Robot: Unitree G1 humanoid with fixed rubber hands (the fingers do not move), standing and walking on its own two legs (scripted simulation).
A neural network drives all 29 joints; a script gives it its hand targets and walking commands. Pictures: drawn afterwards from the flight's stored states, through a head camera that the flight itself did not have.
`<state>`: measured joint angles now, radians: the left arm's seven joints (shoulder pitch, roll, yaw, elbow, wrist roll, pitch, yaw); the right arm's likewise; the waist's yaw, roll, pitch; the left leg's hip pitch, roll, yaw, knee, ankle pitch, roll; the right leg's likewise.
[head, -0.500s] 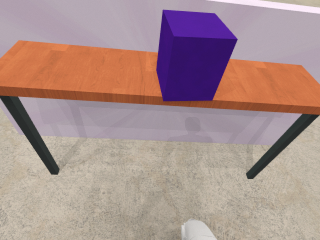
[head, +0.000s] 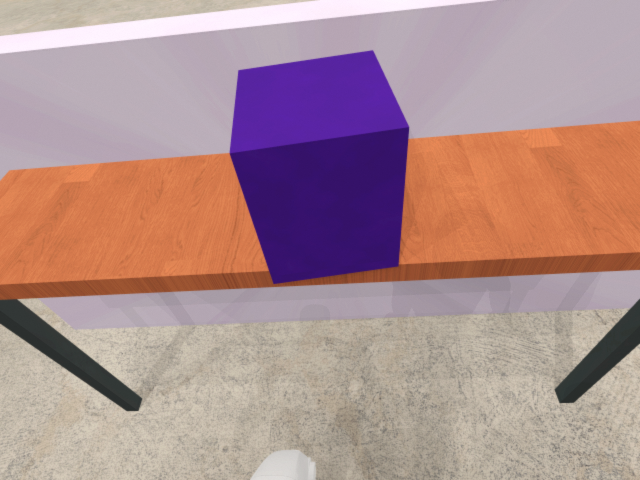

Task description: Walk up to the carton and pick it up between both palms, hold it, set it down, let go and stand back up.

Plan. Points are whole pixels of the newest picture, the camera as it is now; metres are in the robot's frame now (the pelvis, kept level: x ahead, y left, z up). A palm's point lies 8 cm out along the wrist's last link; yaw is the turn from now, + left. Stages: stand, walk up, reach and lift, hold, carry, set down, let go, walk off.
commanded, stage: walk up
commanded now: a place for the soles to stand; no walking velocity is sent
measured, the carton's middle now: (321, 171) +0.52 +0.04 +0.11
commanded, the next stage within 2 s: none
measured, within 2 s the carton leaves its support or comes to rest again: neither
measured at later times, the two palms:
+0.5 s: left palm out of the picture +0.14 +0.29 -0.13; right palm (524, 466) +0.18 -0.22 -0.12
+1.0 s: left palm out of the picture +0.11 +0.31 -0.12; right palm out of the picture +0.09 -0.21 -0.14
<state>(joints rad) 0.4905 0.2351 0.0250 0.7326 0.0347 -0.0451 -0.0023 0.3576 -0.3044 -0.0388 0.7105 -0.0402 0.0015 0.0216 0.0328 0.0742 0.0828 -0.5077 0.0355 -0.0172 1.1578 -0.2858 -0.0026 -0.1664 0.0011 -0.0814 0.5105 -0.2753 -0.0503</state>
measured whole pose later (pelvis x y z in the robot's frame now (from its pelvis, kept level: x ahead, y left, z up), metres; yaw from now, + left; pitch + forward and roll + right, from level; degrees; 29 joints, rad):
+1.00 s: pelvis +0.04 +0.04 -0.01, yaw -1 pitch -3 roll +2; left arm 0.32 0.27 0.04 0.70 0.02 0.01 0.02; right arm 0.31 -0.23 -0.04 0.82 -0.02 0.05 0.01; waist 0.02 -0.04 0.09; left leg -0.24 -0.03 -0.02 0.60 -0.31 -0.03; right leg -0.29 -0.09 -0.04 0.70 -0.36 0.01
